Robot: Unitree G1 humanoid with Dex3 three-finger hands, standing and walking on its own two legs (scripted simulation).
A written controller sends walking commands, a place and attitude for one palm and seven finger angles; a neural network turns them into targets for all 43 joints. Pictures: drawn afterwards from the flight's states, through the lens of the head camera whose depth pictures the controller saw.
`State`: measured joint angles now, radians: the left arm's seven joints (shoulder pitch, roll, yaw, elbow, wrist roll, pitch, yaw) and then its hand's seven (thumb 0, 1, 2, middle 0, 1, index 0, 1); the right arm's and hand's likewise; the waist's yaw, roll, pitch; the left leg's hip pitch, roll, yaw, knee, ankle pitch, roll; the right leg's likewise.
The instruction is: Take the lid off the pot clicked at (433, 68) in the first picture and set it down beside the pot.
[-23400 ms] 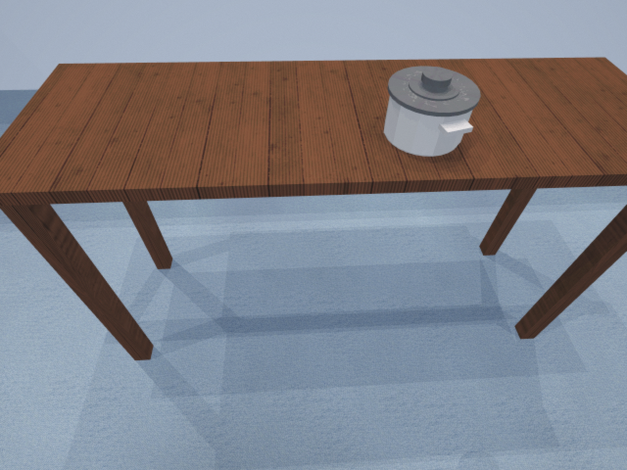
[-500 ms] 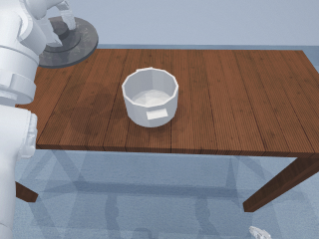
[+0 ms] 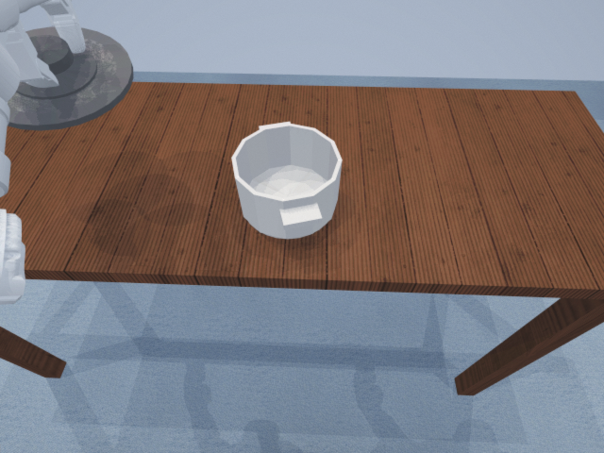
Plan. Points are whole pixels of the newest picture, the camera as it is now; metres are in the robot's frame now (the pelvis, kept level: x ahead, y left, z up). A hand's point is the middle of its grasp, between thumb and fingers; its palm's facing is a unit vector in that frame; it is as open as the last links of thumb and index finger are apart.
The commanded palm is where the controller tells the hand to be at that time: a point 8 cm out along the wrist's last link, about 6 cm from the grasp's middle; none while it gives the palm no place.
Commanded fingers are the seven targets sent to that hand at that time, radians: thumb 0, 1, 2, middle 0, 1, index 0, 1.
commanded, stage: lower the lid onto the table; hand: left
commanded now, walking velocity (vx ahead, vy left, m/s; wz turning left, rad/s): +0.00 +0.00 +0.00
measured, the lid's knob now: (44, 55) +0.50 +0.28 +0.26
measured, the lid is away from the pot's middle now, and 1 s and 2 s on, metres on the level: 0.27 0.23 0.24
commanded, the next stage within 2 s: none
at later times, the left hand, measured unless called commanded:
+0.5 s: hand (76, 63) +0.49 +0.24 +0.25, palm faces -0.26 -0.08 -0.96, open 8.2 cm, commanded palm +0.47 +0.24 +0.33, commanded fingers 0.00 0.53 1.07 -0.85 -0.99 -0.84 -0.99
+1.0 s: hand (82, 98) +0.47 +0.24 +0.22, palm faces -0.28 -0.08 -0.96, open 8.2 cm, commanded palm +0.46 +0.25 +0.29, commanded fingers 0.00 0.53 1.07 -0.85 -0.99 -0.84 -0.99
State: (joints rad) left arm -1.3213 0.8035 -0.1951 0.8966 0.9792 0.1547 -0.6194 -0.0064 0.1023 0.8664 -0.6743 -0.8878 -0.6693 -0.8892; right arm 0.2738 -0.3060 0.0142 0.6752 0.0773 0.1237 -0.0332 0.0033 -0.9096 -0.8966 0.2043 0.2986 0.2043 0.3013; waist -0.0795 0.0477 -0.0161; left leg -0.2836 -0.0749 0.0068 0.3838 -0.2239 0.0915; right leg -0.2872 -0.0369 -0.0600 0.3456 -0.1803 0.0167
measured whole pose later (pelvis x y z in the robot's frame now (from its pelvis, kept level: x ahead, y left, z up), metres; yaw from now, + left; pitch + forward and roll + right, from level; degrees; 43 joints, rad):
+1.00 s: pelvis +0.00 +0.00 +0.00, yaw +0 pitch +6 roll -1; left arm -1.16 0.69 -0.17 0.83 0.94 0.19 -0.58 -0.01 0.11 0.87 -0.67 -0.89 -0.66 -0.89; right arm 0.25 -0.30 0.01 0.66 0.07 0.09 -0.01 0.00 -0.91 -0.90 0.20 0.30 0.20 0.30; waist -0.07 0.06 -0.02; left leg -0.27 -0.08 0.00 0.40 -0.23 0.09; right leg -0.27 -0.04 -0.06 0.37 -0.20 0.02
